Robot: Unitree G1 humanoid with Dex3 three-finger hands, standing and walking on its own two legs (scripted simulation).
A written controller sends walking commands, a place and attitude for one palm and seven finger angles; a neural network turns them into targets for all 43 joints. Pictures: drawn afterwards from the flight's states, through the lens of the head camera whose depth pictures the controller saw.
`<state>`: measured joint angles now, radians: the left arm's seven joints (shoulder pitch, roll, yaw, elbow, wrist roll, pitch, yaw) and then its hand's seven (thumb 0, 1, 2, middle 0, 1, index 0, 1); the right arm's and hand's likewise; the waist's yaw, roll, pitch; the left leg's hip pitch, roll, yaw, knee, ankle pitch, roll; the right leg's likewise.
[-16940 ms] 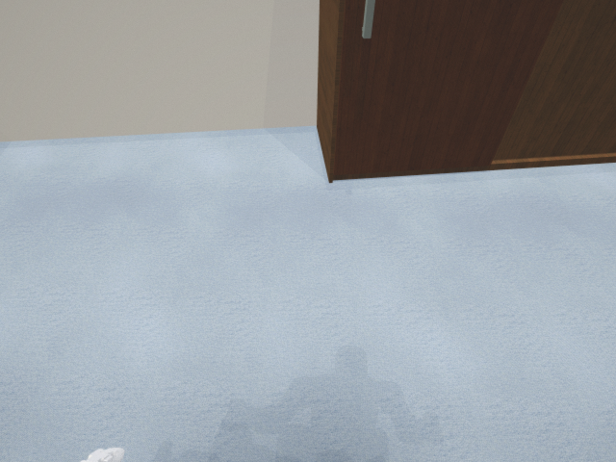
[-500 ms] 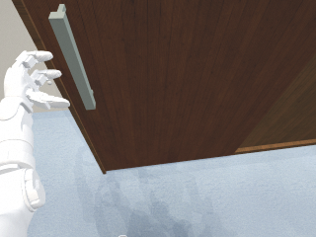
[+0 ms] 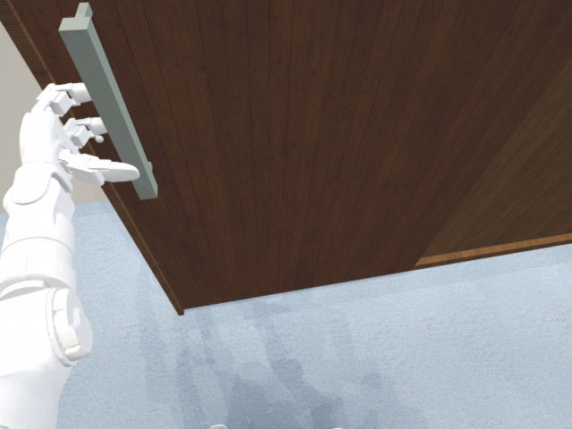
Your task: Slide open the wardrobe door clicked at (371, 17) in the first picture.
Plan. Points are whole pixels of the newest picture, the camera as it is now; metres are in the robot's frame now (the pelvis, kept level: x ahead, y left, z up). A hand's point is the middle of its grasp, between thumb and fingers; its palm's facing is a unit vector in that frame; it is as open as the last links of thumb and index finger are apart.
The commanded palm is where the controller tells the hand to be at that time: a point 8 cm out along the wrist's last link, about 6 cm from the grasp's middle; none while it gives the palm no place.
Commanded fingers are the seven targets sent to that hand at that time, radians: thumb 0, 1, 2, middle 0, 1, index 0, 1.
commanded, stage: feel for the door with the fingertips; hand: left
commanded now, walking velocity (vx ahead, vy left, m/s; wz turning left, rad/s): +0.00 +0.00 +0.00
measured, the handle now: (122, 117) +0.53 +0.22 +0.13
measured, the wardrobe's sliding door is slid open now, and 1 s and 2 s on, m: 0.00 0.00 0.00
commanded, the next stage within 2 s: slide the fingers in behind the handle in 0.26 s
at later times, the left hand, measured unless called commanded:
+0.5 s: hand (90, 134) +0.48 +0.25 +0.14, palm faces +0.13 -0.99 +0.01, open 13.5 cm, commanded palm +0.45 +0.30 +0.14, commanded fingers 0.00 -0.50 0.30 -0.30 -1.20 -0.30 -1.20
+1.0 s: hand (100, 142) +0.47 +0.24 +0.14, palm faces +0.15 -0.99 +0.02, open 14.0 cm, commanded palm +0.43 +0.27 +0.14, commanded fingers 0.00 -0.50 0.30 -0.30 -1.20 -0.30 -1.20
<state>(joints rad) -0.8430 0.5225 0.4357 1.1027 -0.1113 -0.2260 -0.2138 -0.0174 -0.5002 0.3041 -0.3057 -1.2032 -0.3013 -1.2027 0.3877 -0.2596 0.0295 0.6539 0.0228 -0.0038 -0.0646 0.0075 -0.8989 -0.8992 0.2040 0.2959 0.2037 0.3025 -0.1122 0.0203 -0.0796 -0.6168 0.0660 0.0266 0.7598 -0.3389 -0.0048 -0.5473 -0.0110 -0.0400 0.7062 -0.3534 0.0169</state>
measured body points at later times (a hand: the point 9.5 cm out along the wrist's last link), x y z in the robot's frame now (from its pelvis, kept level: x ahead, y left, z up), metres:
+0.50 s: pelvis +0.00 +0.00 +0.00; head +0.07 +0.02 +0.44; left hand +0.47 +0.31 +0.14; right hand +0.02 -0.27 -0.11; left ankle +0.02 +0.12 -0.71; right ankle -0.01 -0.13 -0.71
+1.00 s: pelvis +0.00 +0.00 +0.00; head +0.06 +0.02 +0.45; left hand +0.45 +0.29 +0.14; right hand +0.06 -0.26 -0.11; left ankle +0.02 +0.12 -0.71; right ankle -0.01 -0.13 -0.71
